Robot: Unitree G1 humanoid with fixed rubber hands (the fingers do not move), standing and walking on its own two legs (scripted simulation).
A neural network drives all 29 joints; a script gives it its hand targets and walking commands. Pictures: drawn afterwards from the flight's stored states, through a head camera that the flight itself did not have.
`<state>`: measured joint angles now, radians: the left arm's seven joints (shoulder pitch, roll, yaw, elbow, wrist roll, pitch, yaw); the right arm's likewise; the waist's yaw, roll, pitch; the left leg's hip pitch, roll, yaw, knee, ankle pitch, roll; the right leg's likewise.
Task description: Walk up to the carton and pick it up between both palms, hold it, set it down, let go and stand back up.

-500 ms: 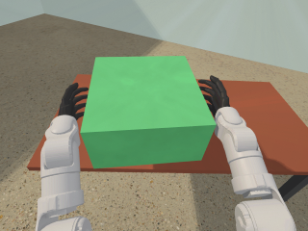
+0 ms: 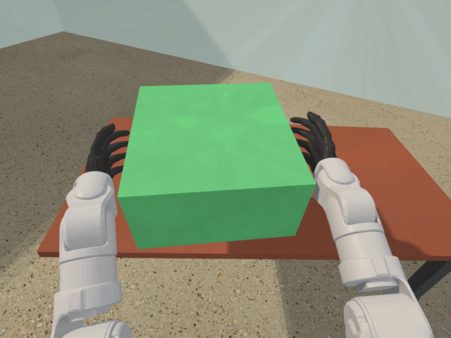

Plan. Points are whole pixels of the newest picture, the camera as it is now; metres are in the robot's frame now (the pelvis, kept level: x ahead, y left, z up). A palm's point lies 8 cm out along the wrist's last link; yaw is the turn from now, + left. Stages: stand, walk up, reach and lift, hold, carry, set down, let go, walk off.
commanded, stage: hold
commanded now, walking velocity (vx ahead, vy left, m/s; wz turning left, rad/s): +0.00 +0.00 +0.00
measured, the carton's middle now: (212, 155) +0.42 +0.00 +0.15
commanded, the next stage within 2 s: none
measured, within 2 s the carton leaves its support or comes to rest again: neither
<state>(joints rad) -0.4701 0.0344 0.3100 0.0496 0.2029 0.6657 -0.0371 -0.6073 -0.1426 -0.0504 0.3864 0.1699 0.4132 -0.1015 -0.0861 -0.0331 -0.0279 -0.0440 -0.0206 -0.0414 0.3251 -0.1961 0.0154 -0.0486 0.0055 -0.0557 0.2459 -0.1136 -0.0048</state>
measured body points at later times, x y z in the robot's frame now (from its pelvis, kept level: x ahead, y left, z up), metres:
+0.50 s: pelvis +0.00 +0.00 +0.00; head -0.04 +0.02 +0.45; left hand +0.37 +0.18 +0.16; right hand +0.37 -0.18 +0.18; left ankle -0.01 +0.10 -0.75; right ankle +0.02 -0.12 -0.75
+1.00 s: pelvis +0.00 +0.00 +0.00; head -0.04 +0.02 +0.45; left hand +0.37 +0.19 +0.16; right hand +0.37 -0.18 +0.18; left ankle -0.01 +0.10 -0.75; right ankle +0.02 -0.12 -0.75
